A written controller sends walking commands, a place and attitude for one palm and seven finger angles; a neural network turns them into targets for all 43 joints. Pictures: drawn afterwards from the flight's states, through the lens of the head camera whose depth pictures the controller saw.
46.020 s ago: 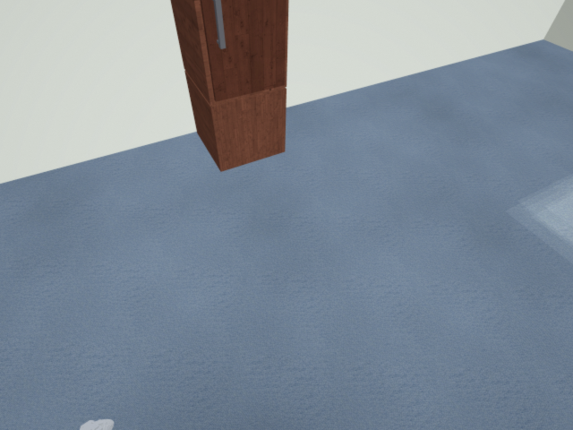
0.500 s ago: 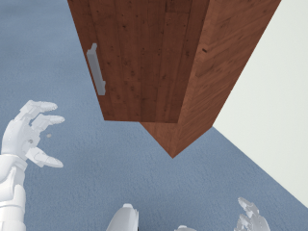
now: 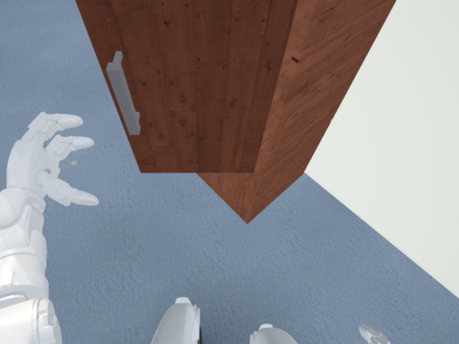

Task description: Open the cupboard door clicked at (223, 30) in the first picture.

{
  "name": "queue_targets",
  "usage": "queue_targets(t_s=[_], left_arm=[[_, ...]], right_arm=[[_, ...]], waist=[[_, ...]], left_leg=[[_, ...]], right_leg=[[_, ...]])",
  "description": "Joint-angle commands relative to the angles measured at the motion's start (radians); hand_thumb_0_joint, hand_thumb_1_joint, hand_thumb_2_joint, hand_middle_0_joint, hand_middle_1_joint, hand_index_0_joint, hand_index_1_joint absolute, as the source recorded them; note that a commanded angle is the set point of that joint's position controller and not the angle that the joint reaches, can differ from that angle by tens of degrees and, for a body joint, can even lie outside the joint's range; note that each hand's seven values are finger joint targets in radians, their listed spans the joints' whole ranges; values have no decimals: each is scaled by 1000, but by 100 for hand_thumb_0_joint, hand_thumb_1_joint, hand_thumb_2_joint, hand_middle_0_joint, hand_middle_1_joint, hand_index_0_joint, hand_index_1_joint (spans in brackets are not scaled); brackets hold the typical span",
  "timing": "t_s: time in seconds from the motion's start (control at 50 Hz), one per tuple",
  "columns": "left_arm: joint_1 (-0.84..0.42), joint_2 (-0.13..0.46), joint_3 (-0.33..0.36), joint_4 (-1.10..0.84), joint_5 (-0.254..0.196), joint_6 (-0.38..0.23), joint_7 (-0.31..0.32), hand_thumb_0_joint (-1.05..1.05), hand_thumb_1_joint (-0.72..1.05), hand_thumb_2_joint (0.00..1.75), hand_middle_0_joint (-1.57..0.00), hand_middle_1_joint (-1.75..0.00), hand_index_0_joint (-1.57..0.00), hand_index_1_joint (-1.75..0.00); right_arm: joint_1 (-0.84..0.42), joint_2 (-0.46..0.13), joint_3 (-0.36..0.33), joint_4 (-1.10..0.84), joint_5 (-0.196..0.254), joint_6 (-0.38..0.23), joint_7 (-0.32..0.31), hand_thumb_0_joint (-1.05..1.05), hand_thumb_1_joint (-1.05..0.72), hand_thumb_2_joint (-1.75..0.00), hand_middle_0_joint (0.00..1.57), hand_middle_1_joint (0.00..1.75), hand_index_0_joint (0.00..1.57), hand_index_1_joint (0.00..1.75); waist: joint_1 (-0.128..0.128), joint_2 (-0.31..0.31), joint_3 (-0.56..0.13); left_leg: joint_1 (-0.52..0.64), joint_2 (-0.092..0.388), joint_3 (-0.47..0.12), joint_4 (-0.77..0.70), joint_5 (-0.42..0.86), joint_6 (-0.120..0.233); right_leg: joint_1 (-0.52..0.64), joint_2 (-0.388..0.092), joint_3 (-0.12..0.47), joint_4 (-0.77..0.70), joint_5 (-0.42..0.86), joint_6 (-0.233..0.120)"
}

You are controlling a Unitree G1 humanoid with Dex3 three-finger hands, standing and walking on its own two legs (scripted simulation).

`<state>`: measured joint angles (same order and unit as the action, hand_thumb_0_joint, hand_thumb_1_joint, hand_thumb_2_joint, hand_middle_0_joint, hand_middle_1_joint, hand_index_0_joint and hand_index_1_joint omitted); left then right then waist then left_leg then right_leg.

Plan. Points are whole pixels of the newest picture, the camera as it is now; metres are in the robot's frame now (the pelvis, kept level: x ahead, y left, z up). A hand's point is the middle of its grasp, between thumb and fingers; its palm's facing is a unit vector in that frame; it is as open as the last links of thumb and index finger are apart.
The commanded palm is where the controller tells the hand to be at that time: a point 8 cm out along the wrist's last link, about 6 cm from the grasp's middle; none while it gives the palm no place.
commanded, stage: move the hooked fingers beside the handle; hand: left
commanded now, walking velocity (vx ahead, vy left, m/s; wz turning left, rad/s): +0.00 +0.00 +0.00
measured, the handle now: (127, 96) +0.56 +0.23 +0.06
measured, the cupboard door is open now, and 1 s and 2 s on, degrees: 49 49 49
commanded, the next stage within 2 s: slide the fingers in behind the handle in 1.62 s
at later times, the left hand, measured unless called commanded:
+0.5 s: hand (86, 131) +0.46 +0.28 +0.06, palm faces +0.06 -1.00 -0.01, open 14.0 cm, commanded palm +0.45 +0.31 +0.06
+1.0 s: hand (95, 112) +0.51 +0.28 +0.06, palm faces +0.06 -1.00 +0.00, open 14.0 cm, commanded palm +0.50 +0.31 +0.06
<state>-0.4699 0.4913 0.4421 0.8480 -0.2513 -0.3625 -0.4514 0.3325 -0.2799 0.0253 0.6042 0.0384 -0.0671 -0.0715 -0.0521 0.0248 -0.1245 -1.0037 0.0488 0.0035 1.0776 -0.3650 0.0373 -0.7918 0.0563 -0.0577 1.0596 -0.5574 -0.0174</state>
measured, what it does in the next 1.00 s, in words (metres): stands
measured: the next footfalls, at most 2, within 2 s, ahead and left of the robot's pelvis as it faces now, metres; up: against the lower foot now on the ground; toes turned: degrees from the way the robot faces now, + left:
none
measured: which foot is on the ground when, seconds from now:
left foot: down 0.00-1.00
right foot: down 0.00-1.00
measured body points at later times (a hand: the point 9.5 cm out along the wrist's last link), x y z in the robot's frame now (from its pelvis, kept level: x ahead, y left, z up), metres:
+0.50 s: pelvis +0.00 +0.00 -0.01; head +0.12 +0.03 +0.42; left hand +0.45 +0.33 +0.07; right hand +0.04 -0.28 -0.11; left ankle +0.08 +0.10 -0.66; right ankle -0.02 -0.12 -0.66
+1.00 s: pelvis +0.01 +0.01 -0.02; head +0.16 +0.04 +0.40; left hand +0.51 +0.33 +0.06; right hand +0.00 -0.27 -0.12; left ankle +0.08 +0.10 -0.66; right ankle -0.02 -0.12 -0.66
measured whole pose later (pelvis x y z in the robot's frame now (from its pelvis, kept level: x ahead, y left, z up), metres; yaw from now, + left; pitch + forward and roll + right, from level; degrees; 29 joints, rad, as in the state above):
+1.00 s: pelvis +0.01 +0.01 -0.02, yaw -3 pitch +25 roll -6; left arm -0.91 0.73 0.53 1.21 -0.11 -0.35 -0.42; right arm 0.39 -0.29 0.05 0.62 0.01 0.06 -0.04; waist -0.16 0.03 -0.12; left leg -1.23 0.08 -0.01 1.19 -0.40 0.04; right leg -1.01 0.09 -0.06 1.14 -0.58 -0.01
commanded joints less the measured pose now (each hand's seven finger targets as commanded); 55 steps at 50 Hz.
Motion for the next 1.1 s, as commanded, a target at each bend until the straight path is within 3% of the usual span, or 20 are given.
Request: queue_targets(t_s=[0.0,0.12,0.18,0.26,0.3,0.4,0.46,0.56,0.64,0.66,0.68,0.7,0.76,0.78,0.84,0.88,0.9,0.92,1.04,1.08], left_arm=[[-374,293,50,-156,-9,-75,15,0,-50,30,-30,-120,-30,-120],[-449,316,54,-85,14,-86,25,0,-50,30,-30,-120,-30,-120],[-521,356,78,-28,22,-99,26,0,-50,30,-30,-120,-30,-120],[-598,411,98,12,37,-113,17,0,-50,30,-30,-120,-30,-120],[-626,399,73,31,48,-113,10,0,-50,30,-30,-120,-30,-120],[-674,401,57,90,59,-96,12,0,-50,30,-30,-120,-30,-120],[-723,419,68,70,63,-93,23,0,-50,30,-30,-120,-30,-120],[-752,514,124,131,85,-84,43,0,-50,30,-30,-120,-30,-120],[-784,566,133,166,114,-79,42,0,-50,30,-30,-120,-30,-120],[-817,542,115,142,105,-88,38,0,-50,30,-30,-120,-30,-120],[-799,562,133,161,111,-86,34,0,-50,30,-30,-120,-30,-120],[-799,575,133,178,112,-80,32,0,-50,30,-30,-120,-30,-120],[-854,526,88,168,109,-70,22,0,-50,30,-30,-120,-30,-120],[-864,537,90,171,116,-66,21,0,-50,30,-30,-120,-30,-120],[-840,521,80,213,117,-37,22,0,-50,30,-30,-120,-30,-120],[-828,551,107,185,119,-41,27,0,-50,30,-30,-120,-30,-120],[-821,532,96,164,119,-42,30,0,-50,30,-30,-120,-30,-120],[-806,546,117,146,117,-46,34,0,-50,30,-30,-120,-30,-120],[-798,579,151,128,123,-60,55,0,-50,30,-30,-120,-30,-120],[-829,561,135,101,126,-75,59,0,-50,30,-30,-120,-30,-120]], right_arm=[[66,-179,-70,-86,-7,-15,-6,0,-90,-90,20,30,20,30],[87,-182,-71,-78,-9,15,1,0,-90,-90,20,30,20,30],[100,-187,-70,-61,-12,28,-1,0,-90,-90,20,30,20,30],[118,-190,-67,-52,-16,41,-3,0,-90,-90,20,30,20,30],[121,-191,-66,-44,-17,47,-1,0,-90,-90,20,30,20,30],[144,-201,-68,-28,-19,62,0,0,-90,-90,20,30,20,30],[160,-200,-67,-28,-25,68,2,0,-90,-90,20,30,20,30],[174,-207,-59,-26,-26,84,4,0,-90,-90,20,30,20,30],[183,-210,-55,-24,-25,94,6,0,-90,-90,20,30,20,30],[187,-206,-52,-23,-28,93,7,0,-90,-90,20,30,20,30],[187,-210,-54,-21,-27,96,8,0,-90,-90,20,30,20,30],[191,-214,-52,-20,-27,100,8,0,-90,-90,20,30,20,30],[204,-212,-52,-16,-30,104,10,0,-90,-90,20,30,20,30],[208,-217,-54,-9,-29,108,8,0,-90,-90,20,30,20,30],[217,-216,-50,-13,-30,114,12,0,-90,-90,20,30,20,30],[222,-220,-52,-16,-33,117,12,0,-90,-90,20,30,20,30],[223,-215,-54,-18,-35,120,15,0,-90,-90,20,30,20,30],[226,-216,-56,-22,-36,121,19,0,-90,-90,20,30,20,30],[221,-214,-58,-21,-34,128,25,0,-90,-90,20,30,20,30],[216,-212,-57,-18,-34,127,24,0,-90,-90,20,30,20,30]], waist=[[-7,101,-355],[-19,112,-357],[-35,89,-367],[-40,113,-398],[-50,155,-407],[-67,151,-406],[-67,162,-445],[-74,132,-440],[-84,167,-444],[-95,182,-454],[-85,184,-478],[-92,189,-465],[-111,212,-476],[-114,214,-491],[-116,183,-462],[-98,207,-501],[-96,228,-512],[-87,211,-531],[-87,194,-506],[-92,225,-514]], left_leg=[[523,1,-95,-130,132,-6],[516,3,-93,-112,154,-5],[482,4,-87,-88,153,0],[466,4,-86,-62,167,3],[494,9,-95,-60,172,-2],[509,18,-118,-57,169,-5],[517,15,-116,-42,202,-1],[437,14,-99,-17,196,6],[420,20,-94,3,212,5],[439,20,-99,7,236,7],[445,23,-98,12,243,3],[441,25,-103,11,243,2],[480,26,-117,17,264,3],[502,33,-123,16,268,-1],[463,29,-123,14,240,3],[492,31,-126,13,282,-1],[509,31,-124,14,299,-3],[512,31,-125,15,305,-3],[485,29,-115,7,280,0],[521,32,-123,2,290,-4]], right_leg=[[-140,11,16,-157,186,-15],[-163,14,17,-149,201,-14],[-168,14,24,-140,207,-10],[-168,18,33,-124,218,-13],[-210,17,26,-118,209,-13],[-264,19,15,-110,195,-14],[-256,20,17,-101,213,-16],[-226,25,29,-100,222,-10],[-237,29,33,-91,237,-8],[-249,32,29,-85,251,-9],[-249,31,30,-82,254,-8],[-258,31,27,-83,251,-9],[-301,32,19,-77,251,-11],[-320,30,16,-76,247,-9],[-317,31,12,-83,231,-7],[-312,30,10,-71,252,-11],[-311,30,10,-73,263,-11],[-296,31,8,-72,267,-11],[-266,37,12,-83,264,-9],[-289,37,9,-79,260,-11]])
